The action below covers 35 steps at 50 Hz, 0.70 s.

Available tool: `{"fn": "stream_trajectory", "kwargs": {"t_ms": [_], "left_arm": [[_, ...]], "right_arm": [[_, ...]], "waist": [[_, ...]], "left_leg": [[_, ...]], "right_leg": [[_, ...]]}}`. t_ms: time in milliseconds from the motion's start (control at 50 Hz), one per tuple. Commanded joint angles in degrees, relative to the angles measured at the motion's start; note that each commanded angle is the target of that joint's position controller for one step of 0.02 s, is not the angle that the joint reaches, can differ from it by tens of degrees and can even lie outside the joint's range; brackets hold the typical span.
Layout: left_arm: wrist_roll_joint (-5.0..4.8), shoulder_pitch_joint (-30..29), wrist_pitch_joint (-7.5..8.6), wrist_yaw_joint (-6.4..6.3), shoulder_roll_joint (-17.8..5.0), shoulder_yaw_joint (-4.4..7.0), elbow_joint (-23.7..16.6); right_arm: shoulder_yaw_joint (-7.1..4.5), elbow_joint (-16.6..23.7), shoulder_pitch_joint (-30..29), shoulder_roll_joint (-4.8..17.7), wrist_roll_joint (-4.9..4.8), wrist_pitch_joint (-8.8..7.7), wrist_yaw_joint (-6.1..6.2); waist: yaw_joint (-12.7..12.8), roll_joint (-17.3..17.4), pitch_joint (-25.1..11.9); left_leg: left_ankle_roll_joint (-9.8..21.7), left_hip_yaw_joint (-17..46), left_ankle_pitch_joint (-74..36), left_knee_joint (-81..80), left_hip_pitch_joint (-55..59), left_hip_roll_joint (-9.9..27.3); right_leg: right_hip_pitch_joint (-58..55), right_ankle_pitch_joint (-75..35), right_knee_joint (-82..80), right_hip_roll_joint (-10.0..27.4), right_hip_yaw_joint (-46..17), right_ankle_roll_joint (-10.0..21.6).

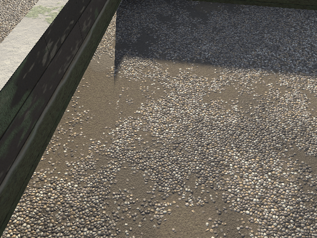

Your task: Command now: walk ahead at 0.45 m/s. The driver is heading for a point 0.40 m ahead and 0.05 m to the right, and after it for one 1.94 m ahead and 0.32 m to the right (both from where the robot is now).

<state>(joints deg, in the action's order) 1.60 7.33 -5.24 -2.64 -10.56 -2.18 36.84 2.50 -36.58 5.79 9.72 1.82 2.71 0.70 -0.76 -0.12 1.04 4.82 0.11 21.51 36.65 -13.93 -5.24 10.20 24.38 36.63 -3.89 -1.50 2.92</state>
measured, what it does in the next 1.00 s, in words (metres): stands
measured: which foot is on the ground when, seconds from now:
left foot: down 0.00-1.00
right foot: down 0.00-1.00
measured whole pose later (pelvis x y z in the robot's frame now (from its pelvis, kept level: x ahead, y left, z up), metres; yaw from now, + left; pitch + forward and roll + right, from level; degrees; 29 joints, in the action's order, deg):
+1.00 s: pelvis -0.02 +0.01 +0.00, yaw +1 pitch -2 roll +0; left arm 1.5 8.0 -3.1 -0.9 -9.2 -3.5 35.4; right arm 3.3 -34.3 8.1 9.8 1.0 1.8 0.2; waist -0.7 0.5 -0.4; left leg 5.0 0.3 20.4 36.9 -14.6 -5.3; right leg 10.1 23.8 35.7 -3.5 -0.9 2.5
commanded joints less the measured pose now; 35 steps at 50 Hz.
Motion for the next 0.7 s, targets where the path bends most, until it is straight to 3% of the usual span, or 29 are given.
{"fn": "stream_trajectory", "kwargs": {"t_ms": [20,40,80,160,240,280,340,380,480,700], "left_arm": [[0.22,-3.25,0.67,0.01,-3.63,1.12,-5.29],[0.31,-0.71,1.16,0.03,-3.21,1.02,-4.13],[0.64,-1.64,1.25,0.18,-2.51,0.58,-4.25],[-0.11,-3.99,1.47,0.58,-2.82,0.54,-4.92],[-0.20,-4.43,1.91,0.65,-2.67,0.40,-5.13],[-0.43,-4.37,2.30,0.58,-2.78,0.39,-5.11],[-0.33,-4.34,2.49,0.67,-2.45,0.27,-5.20],[-0.04,-5.22,2.64,1.39,-1.62,-0.23,-6.23],[0.12,-4.54,3.13,1.65,-1.94,-0.29,-6.11],[0.16,-4.44,2.77,1.86,-1.95,-0.39,-6.85]], "right_arm": [[-0.84,4.88,-2.98,3.52,-0.19,-0.69,-0.01],[-0.76,3.98,-0.74,3.29,-0.79,-0.49,0.70],[-0.91,4.59,-2.83,3.92,-1.35,0.00,0.76],[-0.55,5.54,-3.83,3.28,-0.98,-0.05,0.43],[-0.39,6.11,-3.88,3.01,-0.82,-0.30,0.30],[-0.64,6.56,-3.93,3.45,-1.23,-0.41,0.28],[-0.51,6.90,-3.79,3.02,-1.07,-0.47,0.24],[-0.42,7.01,-3.74,3.62,-1.14,-1.26,-0.17],[-0.33,7.49,-3.74,3.66,-1.02,-1.41,-0.32],[-0.03,7.84,-3.13,3.76,-1.13,-2.19,-0.52]], "waist": [[-0.10,0.69,-9.40],[0.45,0.66,-12.47],[0.50,1.24,-7.64],[0.41,0.20,-4.19],[0.14,0.19,-3.77],[-0.04,-0.06,-3.56],[-0.17,0.39,-3.90],[0.18,1.94,-3.38],[0.23,1.40,-4.17],[0.23,0.36,-3.44]], "left_leg": [[1.65,4.60,-41.85,-0.76,2.74,7.44],[2.16,7.05,-34.55,-2.54,5.13,7.60],[2.65,8.16,-30.69,-3.38,1.64,7.96],[1.55,7.48,-22.13,-4.73,-1.52,7.13],[1.19,7.44,-19.80,-5.34,-1.63,6.93],[1.03,7.50,-18.47,-5.27,-1.72,6.83],[0.99,7.67,-17.68,-5.66,-1.67,6.91],[0.52,9.54,-16.36,-7.04,-0.57,7.56],[0.52,9.78,-14.71,-7.82,-0.62,7.58],[0.25,8.85,-11.09,-8.27,-1.41,6.84]], "right_leg": [[-4.13,-34.90,0.92,4.62,-3.76,-0.49],[-5.02,-24.41,-0.53,3.48,-2.90,-0.63],[-4.07,-21.30,-1.64,3.37,-2.48,-0.67],[-2.12,-18.26,-2.92,4.17,-4.03,0.12],[-1.29,-16.18,-3.74,4.31,-4.50,0.21],[-0.79,-15.58,-3.84,4.30,-4.38,0.25],[-0.54,-14.47,-3.86,4.18,-4.28,0.11],[2.01,-11.13,-4.23,3.57,-3.38,-0.63],[1.23,-10.28,-4.90,3.53,-3.31,-0.87],[1.40,-9.37,-6.10,4.06,-3.93,-0.28]]}}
